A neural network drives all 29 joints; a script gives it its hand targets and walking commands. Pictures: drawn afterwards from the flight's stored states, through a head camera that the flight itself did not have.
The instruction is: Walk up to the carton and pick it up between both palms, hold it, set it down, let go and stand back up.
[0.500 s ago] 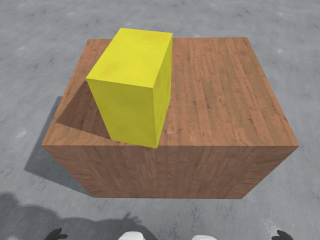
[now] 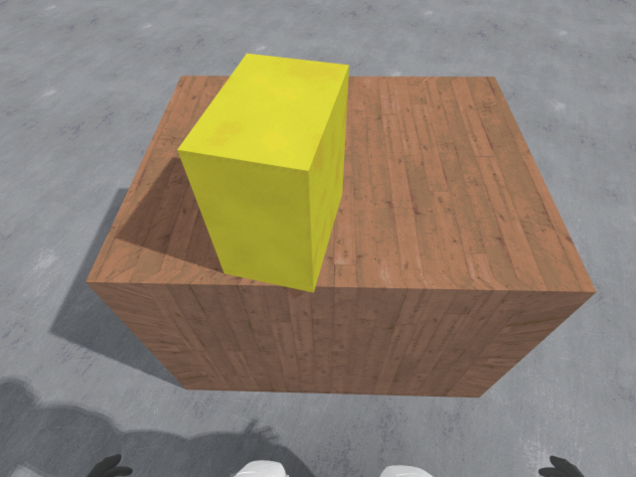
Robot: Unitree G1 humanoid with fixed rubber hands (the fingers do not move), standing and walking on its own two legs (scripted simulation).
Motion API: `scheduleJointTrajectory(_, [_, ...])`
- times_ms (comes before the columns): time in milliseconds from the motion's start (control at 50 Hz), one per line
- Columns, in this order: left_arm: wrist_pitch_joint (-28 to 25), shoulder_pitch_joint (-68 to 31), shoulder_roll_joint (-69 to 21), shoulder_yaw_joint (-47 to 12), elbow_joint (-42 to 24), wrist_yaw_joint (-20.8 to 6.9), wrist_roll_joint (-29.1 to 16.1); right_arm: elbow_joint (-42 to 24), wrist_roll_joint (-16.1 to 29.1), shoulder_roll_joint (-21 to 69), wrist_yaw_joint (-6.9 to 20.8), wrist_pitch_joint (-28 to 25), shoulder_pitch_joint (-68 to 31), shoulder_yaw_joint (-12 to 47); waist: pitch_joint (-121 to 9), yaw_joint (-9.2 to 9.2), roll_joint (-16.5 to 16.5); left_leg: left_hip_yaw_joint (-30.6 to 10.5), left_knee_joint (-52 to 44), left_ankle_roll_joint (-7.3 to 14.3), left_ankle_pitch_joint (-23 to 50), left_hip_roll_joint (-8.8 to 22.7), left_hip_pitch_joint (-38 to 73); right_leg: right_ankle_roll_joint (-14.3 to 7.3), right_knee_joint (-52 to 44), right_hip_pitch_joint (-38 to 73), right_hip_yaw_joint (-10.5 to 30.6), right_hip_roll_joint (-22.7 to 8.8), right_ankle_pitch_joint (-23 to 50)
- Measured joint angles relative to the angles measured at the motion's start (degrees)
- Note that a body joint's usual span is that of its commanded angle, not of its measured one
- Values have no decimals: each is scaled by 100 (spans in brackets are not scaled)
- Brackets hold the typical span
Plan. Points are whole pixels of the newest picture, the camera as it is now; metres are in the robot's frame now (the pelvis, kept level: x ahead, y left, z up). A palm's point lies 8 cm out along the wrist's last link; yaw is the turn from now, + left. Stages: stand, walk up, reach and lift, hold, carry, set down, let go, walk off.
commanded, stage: walk up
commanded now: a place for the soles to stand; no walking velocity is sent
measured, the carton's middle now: (281, 177) +0.54 +0.07 +0.02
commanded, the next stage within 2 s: none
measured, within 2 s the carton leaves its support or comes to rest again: neither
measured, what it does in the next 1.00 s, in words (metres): stands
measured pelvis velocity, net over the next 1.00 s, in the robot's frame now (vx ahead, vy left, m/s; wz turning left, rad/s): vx -0.03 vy -0.03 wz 0.01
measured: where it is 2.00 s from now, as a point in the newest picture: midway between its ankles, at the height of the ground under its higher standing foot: outside the picture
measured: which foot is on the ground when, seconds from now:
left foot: down 0.00-1.00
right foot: down 0.00-1.00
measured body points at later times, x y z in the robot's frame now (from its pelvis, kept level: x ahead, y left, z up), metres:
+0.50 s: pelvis -0.01 -0.01 +0.00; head +0.01 -0.01 +0.45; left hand +0.09 +0.30 -0.11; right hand +0.08 -0.33 -0.10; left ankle +0.03 +0.13 -0.72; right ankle -0.02 -0.12 -0.71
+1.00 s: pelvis -0.03 -0.03 +0.00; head +0.00 -0.03 +0.45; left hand +0.07 +0.28 -0.11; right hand +0.06 -0.35 -0.10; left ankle +0.01 +0.13 -0.71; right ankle -0.03 -0.14 -0.72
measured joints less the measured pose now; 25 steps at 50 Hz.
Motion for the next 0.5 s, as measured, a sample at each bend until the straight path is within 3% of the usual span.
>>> scheduleJointTrajectory(60, [57, -62, 47, 0, -34, 0, 0, -3, -33, -1, 0, -42, 1, 0, -39, -2, -123, -4, -56, 5, -75, 1, -2, 0, 488, -147, 28, 0, -668])
scheduleJointTrajectory(100, [54, -84, 78, 0, -77, 0, 0, -1, -44, 0, 0, -64, 1, 0, -35, 2, -223, -1, -103, 5, -44, 3, -17, -8, 505, -166, 82, -6, -716])
scheduleJointTrajectory(160, [-18, -75, 74, -1, -51, 0, -1, 2, -44, 1, 0, -21, -10, 0, -31, 4, -296, 0, -17, 5, -34, 27, -128, -31, -78, -93, 80, -2, 203])
scheduleJointTrajectory(300, [-62, 58, 12, -1, 64, 0, 0, -2, 0, -1, 0, 89, -9, 1, -40, 2, -119, -1, 898, 5, -962, 37, -321, -109, -192, -5, 62, 50, 150])
scheduleJointTrajectory(340, [-60, 37, 11, -1, 42, 0, 0, -4, 1, -4, -1, 74, -7, 1, -26, -2, -37, -7, 557, 6, -841, 38, -221, -85, -191, -8, 25, 53, 156])
scheduleJointTrajectory(400, [-27, -36, 11, 0, 24, 0, -1, -1, 1, 1, -5, 19, -11, 1, 37, 5, 15, 3, -41, 2, 88, 14, -15, -9, -64, -3, 2, 25, 99])
scheduleJointTrajectory(500, [66, -138, 62, 0, 14, 0, -2, -2, -18, 0, -5, -29, -10, 0, 16, 3, -136, 0, -40, 3, -44, 2, -28, -5, 403, -94, 33, 14, -657])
